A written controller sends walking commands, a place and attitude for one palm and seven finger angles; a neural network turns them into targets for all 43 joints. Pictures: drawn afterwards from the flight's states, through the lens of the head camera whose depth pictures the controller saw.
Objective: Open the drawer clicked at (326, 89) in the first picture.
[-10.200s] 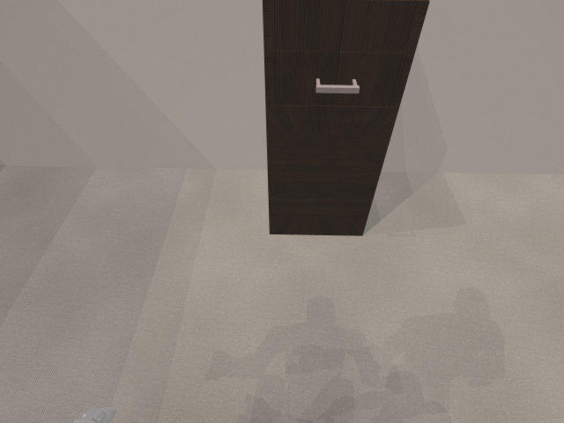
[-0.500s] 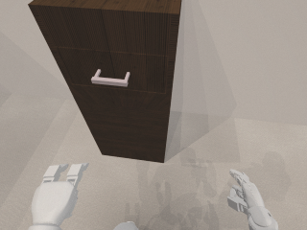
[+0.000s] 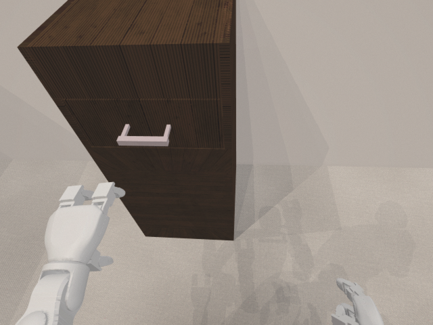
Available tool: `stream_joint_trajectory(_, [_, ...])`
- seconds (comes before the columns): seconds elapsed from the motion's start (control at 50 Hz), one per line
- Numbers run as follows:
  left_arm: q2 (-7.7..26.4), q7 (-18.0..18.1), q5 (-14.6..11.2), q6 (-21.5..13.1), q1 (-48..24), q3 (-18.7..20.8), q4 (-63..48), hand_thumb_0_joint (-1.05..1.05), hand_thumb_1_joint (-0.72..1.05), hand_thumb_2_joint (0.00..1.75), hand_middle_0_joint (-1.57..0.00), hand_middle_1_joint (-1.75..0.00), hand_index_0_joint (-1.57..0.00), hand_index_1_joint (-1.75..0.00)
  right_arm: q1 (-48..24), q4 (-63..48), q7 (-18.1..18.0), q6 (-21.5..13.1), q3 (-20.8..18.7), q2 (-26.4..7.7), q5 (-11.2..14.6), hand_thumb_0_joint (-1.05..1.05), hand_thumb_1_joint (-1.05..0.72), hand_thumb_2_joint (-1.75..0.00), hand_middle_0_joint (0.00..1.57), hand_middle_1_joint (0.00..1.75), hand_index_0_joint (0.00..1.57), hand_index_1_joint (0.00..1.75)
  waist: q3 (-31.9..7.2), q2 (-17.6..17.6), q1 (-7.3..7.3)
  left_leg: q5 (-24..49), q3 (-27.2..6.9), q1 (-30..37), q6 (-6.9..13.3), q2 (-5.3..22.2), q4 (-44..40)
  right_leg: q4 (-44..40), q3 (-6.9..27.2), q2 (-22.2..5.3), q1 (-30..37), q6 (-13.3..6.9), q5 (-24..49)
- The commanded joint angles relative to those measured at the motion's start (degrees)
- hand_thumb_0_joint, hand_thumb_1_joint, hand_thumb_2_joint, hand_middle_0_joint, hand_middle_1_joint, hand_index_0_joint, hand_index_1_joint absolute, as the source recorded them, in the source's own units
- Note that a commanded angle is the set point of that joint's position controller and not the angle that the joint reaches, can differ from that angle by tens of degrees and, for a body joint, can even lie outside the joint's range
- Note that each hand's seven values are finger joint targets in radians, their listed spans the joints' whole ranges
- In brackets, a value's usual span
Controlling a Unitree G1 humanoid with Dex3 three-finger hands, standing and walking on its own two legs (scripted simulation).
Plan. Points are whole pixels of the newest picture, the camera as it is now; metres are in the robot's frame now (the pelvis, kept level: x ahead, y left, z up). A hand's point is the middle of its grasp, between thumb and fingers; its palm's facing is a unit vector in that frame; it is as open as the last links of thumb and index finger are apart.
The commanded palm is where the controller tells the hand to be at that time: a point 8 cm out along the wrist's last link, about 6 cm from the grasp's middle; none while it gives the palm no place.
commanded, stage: raise the hand with hooked fingers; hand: left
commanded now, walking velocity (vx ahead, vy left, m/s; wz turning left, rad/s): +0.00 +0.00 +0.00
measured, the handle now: (145, 134) +0.53 +0.26 +0.00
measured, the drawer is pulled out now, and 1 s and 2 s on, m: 0.00 0.00 0.00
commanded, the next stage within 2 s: move the hooked fingers above the handle in 0.84 s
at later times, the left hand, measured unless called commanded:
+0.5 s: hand (82, 181) +0.30 +0.27 +0.12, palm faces +0.06 -0.05 -1.00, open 13.8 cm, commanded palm +0.27 +0.26 +0.17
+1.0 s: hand (85, 190) +0.29 +0.26 +0.12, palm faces +0.08 -0.06 -1.00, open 13.8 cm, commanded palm +0.27 +0.26 +0.17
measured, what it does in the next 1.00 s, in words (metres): stands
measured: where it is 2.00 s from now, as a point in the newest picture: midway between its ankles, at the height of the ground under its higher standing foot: outside the picture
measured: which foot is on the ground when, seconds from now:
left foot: down 0.00-1.00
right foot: down 0.00-1.00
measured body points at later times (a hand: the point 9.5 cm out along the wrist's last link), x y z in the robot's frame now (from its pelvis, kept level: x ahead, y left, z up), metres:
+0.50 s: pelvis -0.01 +0.02 +0.02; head +0.01 -0.02 +0.47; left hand +0.29 +0.27 +0.18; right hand +0.20 -0.19 -0.09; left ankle -0.03 +0.13 -0.72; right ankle -0.02 -0.10 -0.72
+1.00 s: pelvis -0.02 +0.01 +0.02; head -0.01 -0.03 +0.47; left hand +0.28 +0.26 +0.17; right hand +0.17 -0.21 -0.10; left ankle -0.03 +0.13 -0.72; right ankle -0.02 -0.10 -0.72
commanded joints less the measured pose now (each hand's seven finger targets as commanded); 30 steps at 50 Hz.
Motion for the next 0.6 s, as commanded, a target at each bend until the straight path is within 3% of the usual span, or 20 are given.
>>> stream_joint_trajectory(0.0, [9.3,1.8,-0.5,1.5,-12.4,5.6,-10.3,0.0,-0.36,0.36,-0.29,-1.11,-0.29,-1.11,-8.3,-9.4,0.3,-2.7,-1.5,-3.7,0.8,0.0,-0.9,-0.9,0.2,0.3,0.2,0.3,-15.7,-1.1,-0.12,24.4,-1.0,7.5,2.0,-2.9,-3.1,-4.5,2.2,0.5,9.3,-0.9,27.6])
stream_joint_trajectory(0.16, [12.2,-6.7,-1.2,7.5,-23.3,3.5,-7.5,0.0,-0.5,0.3,-0.3,-1.2,-0.3,-1.2,-9.5,-10.0,0.0,-0.4,-0.1,-4.1,2.4,0.0,-0.9,-0.9,0.2,0.3,0.2,0.3,-12.9,-3.0,0.38,27.5,-1.1,10.6,2.0,-2.4,-8.2,-8.1,0.3,0.8,13.6,-0.6,26.2])
stream_joint_trajectory(0.28, [15.0,-11.4,-2.1,6.6,-31.6,4.6,-4.6,0.0,-0.5,0.3,-0.3,-1.2,-0.3,-1.2,-9.5,-9.8,-0.4,0.5,0.9,-3.9,2.8,0.0,-0.9,-0.9,0.2,0.3,0.2,0.3,-11.2,-1.3,0.2,26.9,-1.1,12.3,1.8,-2.4,-10.7,-11.0,0.2,1.1,15.5,-0.8,24.7])
stream_joint_trajectory(0.42, [15.9,-15.1,-3.1,4.1,-41.3,3.3,-2.6,0.0,-0.5,0.3,-0.3,-1.2,-0.3,-1.2,-8.4,-9.0,-0.6,0.5,1.2,-4.1,3.1,0.0,-0.9,-0.9,0.2,0.3,0.2,0.3,-12.1,0.1,-0.59,26.0,-1.7,14.4,1.8,-2.5,-12.4,-13.1,-0.3,1.3,16.1,-1.0,22.2])
stream_joint_trajectory(0.5, [14.2,-17.0,-4.4,3.0,-34.0,3.5,0.8,0.0,-0.5,0.3,-0.3,-1.2,-0.3,-1.2,-7.6,-9.3,0.1,0.5,1.0,-4.4,3.2,0.0,-0.9,-0.9,0.2,0.3,0.2,0.3,-11.0,-1.8,0.62,26.6,-1.4,12.8,1.7,-2.5,-13.2,-13.5,-0.5,1.2,17.4,-1.0,23.0])
stream_joint_trajectory(0.58, [15.9,-16.7,-4.9,0.7,-33.9,5.5,-2.4,0.0,-0.5,0.3,-0.3,-1.2,-0.3,-1.2,-7.8,-9.7,0.5,0.4,0.6,-4.9,3.0,0.0,-0.9,-0.9,0.2,0.3,0.2,0.3,-11.9,-2.2,1.03,26.6,-1.2,12.3,1.7,-2.5,-13.5,-13.7,-0.2,1.2,18.1,-0.8,23.4])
